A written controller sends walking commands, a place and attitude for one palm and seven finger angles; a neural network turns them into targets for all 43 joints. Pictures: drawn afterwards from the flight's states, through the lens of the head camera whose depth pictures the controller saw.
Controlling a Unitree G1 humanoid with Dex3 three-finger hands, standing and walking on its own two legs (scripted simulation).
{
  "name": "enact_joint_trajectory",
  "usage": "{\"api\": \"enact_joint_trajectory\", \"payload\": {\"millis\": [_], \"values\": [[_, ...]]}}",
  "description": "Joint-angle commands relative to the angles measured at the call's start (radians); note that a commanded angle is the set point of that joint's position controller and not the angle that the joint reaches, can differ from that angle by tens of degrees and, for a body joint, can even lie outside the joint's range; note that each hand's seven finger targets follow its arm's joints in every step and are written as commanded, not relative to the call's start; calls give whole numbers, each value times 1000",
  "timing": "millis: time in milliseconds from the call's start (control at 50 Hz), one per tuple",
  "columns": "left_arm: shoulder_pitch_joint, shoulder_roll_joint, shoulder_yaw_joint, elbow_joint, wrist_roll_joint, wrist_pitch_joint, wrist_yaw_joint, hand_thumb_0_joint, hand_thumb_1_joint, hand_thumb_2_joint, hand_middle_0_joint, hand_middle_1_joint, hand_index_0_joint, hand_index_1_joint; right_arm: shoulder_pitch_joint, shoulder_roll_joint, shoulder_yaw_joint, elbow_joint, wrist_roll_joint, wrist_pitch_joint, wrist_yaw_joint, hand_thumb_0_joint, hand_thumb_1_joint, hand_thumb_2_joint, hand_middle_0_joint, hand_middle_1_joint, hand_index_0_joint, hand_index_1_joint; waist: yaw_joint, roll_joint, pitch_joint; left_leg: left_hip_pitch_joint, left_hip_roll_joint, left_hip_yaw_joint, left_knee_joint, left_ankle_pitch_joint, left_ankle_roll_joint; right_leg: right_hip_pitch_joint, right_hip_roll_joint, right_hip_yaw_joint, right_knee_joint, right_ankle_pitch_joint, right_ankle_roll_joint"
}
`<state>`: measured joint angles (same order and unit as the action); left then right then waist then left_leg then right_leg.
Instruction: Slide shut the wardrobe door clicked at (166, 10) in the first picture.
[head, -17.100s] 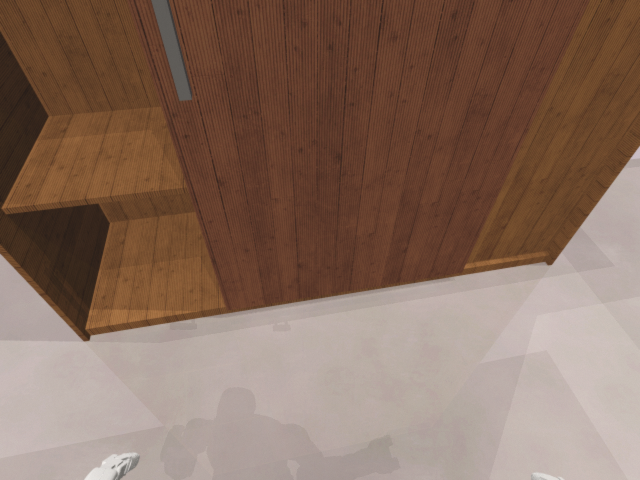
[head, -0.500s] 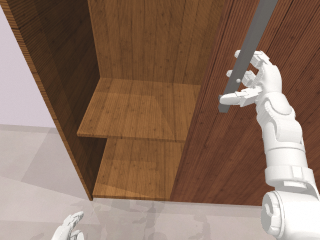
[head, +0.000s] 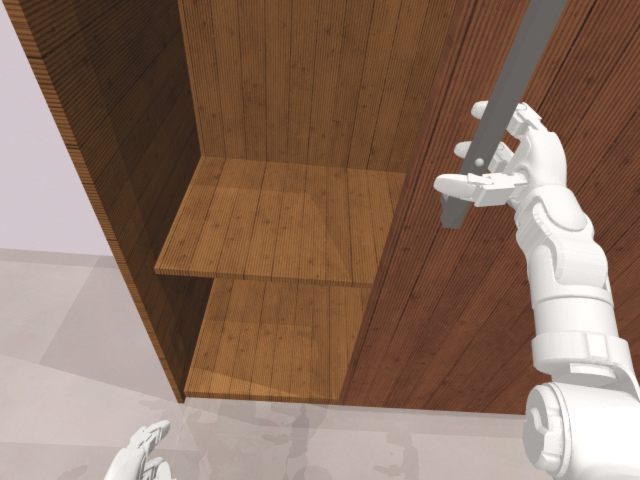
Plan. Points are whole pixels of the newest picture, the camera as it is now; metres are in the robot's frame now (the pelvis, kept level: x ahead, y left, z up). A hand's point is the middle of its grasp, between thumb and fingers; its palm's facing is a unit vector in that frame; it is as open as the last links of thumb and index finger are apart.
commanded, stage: grip the handle and tug to test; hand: right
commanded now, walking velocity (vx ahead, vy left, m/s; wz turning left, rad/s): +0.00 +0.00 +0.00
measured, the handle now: (491, 108) +0.48 -0.14 +0.27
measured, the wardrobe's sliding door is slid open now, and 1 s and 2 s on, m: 0.48 0.48 0.48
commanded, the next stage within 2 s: tug the door sideways, standing still in 1.16 s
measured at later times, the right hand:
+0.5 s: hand (475, 162) +0.42 -0.12 +0.24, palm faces -0.01 +1.00 -0.01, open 6.6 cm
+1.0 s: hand (473, 162) +0.42 -0.12 +0.24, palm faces +0.00 +1.00 -0.02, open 6.6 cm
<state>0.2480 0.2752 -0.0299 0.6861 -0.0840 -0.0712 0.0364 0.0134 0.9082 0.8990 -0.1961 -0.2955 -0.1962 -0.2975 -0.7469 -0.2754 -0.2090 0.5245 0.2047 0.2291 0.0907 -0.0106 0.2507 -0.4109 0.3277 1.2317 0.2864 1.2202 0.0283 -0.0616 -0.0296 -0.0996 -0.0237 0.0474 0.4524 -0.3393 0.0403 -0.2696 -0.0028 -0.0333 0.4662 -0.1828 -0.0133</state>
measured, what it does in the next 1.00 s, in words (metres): stands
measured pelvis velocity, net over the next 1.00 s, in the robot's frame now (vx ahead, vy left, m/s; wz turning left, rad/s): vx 0.01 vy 0.00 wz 0.01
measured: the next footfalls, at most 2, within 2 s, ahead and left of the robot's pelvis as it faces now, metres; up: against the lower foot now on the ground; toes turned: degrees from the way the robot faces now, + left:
none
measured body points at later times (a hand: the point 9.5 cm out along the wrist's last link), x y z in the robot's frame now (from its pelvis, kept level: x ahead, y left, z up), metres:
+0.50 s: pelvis +0.01 +0.00 +0.00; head +0.00 +0.02 +0.45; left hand +0.16 +0.24 -0.10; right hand +0.42 -0.18 +0.24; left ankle -0.06 +0.09 -0.74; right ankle +0.04 -0.12 -0.74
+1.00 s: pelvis +0.01 +0.00 +0.00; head +0.00 +0.03 +0.45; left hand +0.16 +0.24 -0.10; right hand +0.42 -0.18 +0.24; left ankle -0.06 +0.09 -0.74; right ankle +0.04 -0.12 -0.74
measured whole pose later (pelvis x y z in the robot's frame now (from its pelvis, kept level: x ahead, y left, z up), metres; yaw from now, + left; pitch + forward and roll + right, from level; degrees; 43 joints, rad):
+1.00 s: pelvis +0.01 +0.00 +0.00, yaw +0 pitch -1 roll -1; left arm 0.21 0.26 -0.04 0.65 -0.07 -0.02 0.02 0.01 0.91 0.90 -0.20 -0.30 -0.20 -0.30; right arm -0.64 -0.24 -0.21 0.34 0.20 0.30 0.04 0.01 -0.70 -0.80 0.34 1.35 0.20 1.35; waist 0.03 -0.06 -0.04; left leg -0.08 -0.01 0.04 0.44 -0.36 0.04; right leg -0.24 0.01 -0.04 0.45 -0.20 -0.01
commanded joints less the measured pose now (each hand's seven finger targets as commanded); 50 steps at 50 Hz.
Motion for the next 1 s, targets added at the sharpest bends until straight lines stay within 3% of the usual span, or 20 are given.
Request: {"api": "enact_joint_trajectory", "payload": {"millis": [0,60,140,240,280,300,320,360,420,440,500,560,620,700,720,800,840,860,960,980], "values": [[-115,110,45,-153,1,-54,9,0,900,900,-200,-300,-200,-300,-487,-170,-18,-266,8,-65,13,0,-153,-580,370,1293,370,1293,-2,85,-290,-112,5,-32,-67,467,-25,299,21,43,14,227,-55],[-113,108,46,-160,4,-57,5,0,900,900,-200,-300,-200,-300,-475,-153,-8,-309,5,-64,11,0,-293,-640,385,1313,385,1313,-7,66,-329,-105,4,-27,-53,498,-22,335,21,47,18,273,-54],[-124,108,47,-165,4,-51,2,0,900,900,-200,-300,-200,-300,-449,-158,-15,-338,3,-59,7,0,-480,-720,405,1340,405,1340,-10,76,-326,-93,3,-26,-51,525,-23,336,20,43,19,293,-55],[-132,102,45,-168,5,-49,-2,0,900,900,-200,-300,-200,-300,-448,-112,24,-375,1,-52,1,0,-713,-820,430,1373,430,1373,-6,51,-320,-111,0,-19,-49,510,-18,360,16,51,19,303,-51],[-134,105,45,-170,9,-45,-4,0,900,900,-200,-300,-200,-300,-402,-136,4,-397,-3,-49,-5,0,-807,-860,440,1387,440,1387,-19,65,-336,-85,1,-18,-45,532,-15,361,15,53,25,336,-51],[-142,101,44,-176,6,-43,-5,0,900,900,-200,-300,-200,-300,-416,-95,39,-404,-4,-45,-3,0,-853,-880,445,1393,445,1393,-10,43,-330,-99,1,-19,-43,535,-16,367,15,49,23,337,-51],[-138,101,45,-172,7,-43,-4,0,900,900,-200,-300,-200,-300,-430,-95,33,-398,0,-39,-6,0,-900,-900,450,1400,450,1400,-5,71,-327,-105,-1,-16,-47,531,-19,366,15,52,24,327,-51],[-139,105,45,-170,8,-37,-2,0,900,900,-200,-300,-200,-300,-426,-118,16,-395,-1,-30,-7,0,-900,-900,450,1400,450,1400,-8,63,-325,-103,0,-18,-44,530,-18,367,13,52,21,333,-49],[-141,104,45,-168,8,-32,-1,0,900,900,-200,-300,-200,-300,-430,-114,20,-396,-3,-22,-10,0,-900,-900,450,1400,450,1400,-5,73,-327,-99,1,-18,-45,546,-19,366,15,52,25,340,-52],[-145,100,44,-173,9,-32,-3,0,900,900,-200,-300,-200,-300,-436,-91,41,-423,-4,-21,-9,0,-900,-900,450,1400,450,1400,-5,48,-336,-101,1,-18,-41,548,-17,378,17,53,25,351,-50],[-147,100,44,-172,12,-26,-3,0,900,900,-200,-300,-200,-300,-405,-103,19,-416,-4,-13,-16,0,-900,-900,450,1400,450,1400,-10,86,-334,-87,1,-17,-42,574,-19,366,18,50,30,365,-53],[-153,100,43,-173,10,-18,0,0,900,900,-200,-300,-200,-300,-423,-101,27,-418,-5,-2,-14,0,-900,-900,450,1400,450,1400,-6,61,-333,-91,2,-17,-39,569,-19,374,17,48,27,366,-51],[-150,101,39,-169,11,-9,0,0,900,900,-200,-300,-200,-300,-422,-108,21,-392,-3,6,-17,0,-900,-900,450,1400,450,1400,-6,82,-307,-92,1,-15,-45,551,-17,350,18,51,25,341,-51],[-149,96,42,-166,9,-8,0,0,900,900,-200,-300,-200,-300,-463,-59,68,-390,-10,5,-22,0,-900,-900,450,1400,450,1400,7,66,-305,-119,0,-15,-48,521,-16,363,18,58,27,327,-51],[-143,100,43,-162,12,-8,1,0,900,900,-200,-300,-200,-300,-461,-97,32,-375,-9,6,-27,0,-900,-900,450,1400,450,1400,2,63,-318,-115,1,-19,-48,526,-16,368,18,57,28,329,-51],[-159,95,40,-178,12,-6,-2,0,900,900,-200,-300,-200,-300,-407,-67,54,-410,-4,-1,-19,0,-900,-900,450,1400,450,1400,-7,77,-335,-87,3,-18,-44,551,-17,361,21,54,29,340,-52],[-159,98,41,-182,13,-5,-1,0,900,900,-200,-300,-200,-300,-379,-100,25,-413,-3,-2,-14,0,-900,-900,450,1400,450,1400,-16,77,-339,-76,4,-17,-42,554,-16,361,21,53,24,339,-51],[-165,95,39,-189,13,-7,-2,0,900,900,-200,-300,-200,-300,-371,-82,38,-436,1,-5,-10,0,-900,-900,450,1400,450,1400,-16,86,-341,-72,4,-16,-41,564,-17,360,23,53,24,342,-52],[-181,97,36,-213,13,-7,-7,0,900,900,-200,-300,-200,-300,-266,-125,-8,-516,10,-7,4,0,-900,-900,450,1400,450,1400,-36,91,-352,-30,9,-16,-32,621,-20,347,25,45,23,368,-53],[-182,99,37,-216,16,-4,-8,0,900,900,-200,-300,-200,-300,-210,-159,-40,-532,9,-8,4,0,-900,-900,450,1400,450,1400,-48,97,-352,-6,13,-18,-32,651,-20,331,24,40,30,382,-55]]}}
